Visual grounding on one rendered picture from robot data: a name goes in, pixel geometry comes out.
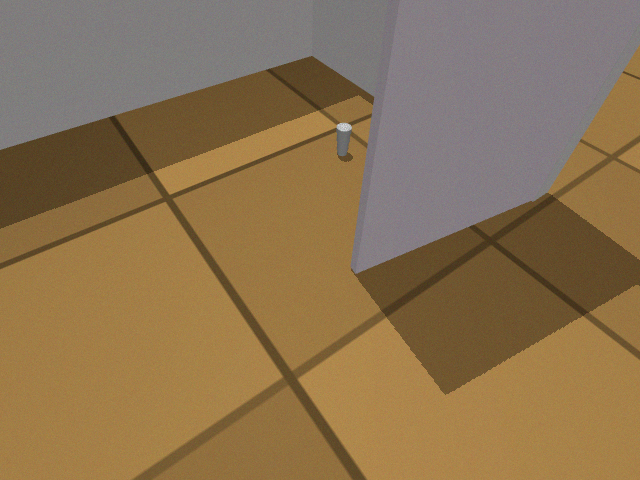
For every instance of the cup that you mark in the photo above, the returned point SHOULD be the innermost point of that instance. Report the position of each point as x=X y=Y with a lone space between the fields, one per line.
x=343 y=138

